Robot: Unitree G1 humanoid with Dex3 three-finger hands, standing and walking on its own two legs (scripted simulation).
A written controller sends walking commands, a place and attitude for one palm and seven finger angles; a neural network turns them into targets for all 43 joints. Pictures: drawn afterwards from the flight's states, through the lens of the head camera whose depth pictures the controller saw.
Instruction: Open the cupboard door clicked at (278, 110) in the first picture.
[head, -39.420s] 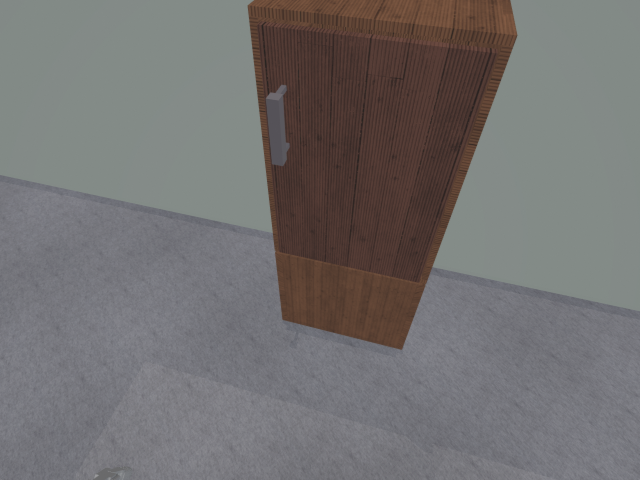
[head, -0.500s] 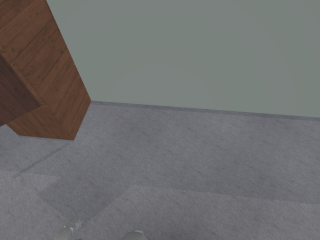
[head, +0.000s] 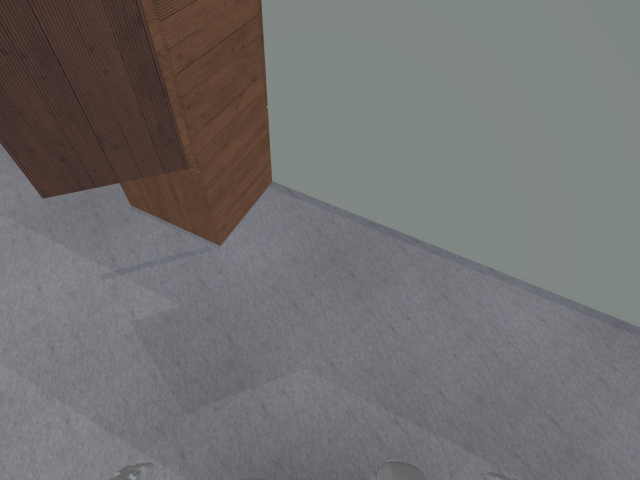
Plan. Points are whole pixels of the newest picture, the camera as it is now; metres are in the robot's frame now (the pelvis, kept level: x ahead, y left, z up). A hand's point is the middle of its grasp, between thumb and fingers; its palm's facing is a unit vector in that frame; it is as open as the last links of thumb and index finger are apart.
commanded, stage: turn to face it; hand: left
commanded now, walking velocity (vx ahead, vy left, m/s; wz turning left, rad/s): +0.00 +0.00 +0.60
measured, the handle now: out of the picture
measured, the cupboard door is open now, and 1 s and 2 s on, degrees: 47 47 47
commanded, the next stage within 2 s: take the last steps up to it in 0.56 s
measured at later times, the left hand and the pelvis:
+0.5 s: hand out of the picture +0.01 +0.20 -0.19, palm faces +0.32 -0.93 -0.20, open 7.4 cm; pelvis +0.02 +0.00 -0.01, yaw +17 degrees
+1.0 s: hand out of the picture -0.02 +0.17 -0.16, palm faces +0.49 -0.85 -0.19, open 7.4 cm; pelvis +0.06 +0.01 +0.01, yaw +26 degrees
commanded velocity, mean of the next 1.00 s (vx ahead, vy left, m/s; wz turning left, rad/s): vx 0.11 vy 0.05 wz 0.33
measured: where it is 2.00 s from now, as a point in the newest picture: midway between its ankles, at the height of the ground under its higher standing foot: (222, 420)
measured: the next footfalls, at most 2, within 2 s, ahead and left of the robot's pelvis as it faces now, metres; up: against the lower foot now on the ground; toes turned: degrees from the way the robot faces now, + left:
right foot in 0.16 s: +0.07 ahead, -0.16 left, +0.00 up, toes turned +3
left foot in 0.44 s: +0.05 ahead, +0.11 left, +0.00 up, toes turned +20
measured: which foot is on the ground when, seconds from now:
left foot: down 0.00-0.16, up 0.18-0.42, down 0.44-0.80, up 0.82-1.00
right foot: up 0.00-0.14, down 0.16-0.44, up 0.46-0.78, down 0.80-1.00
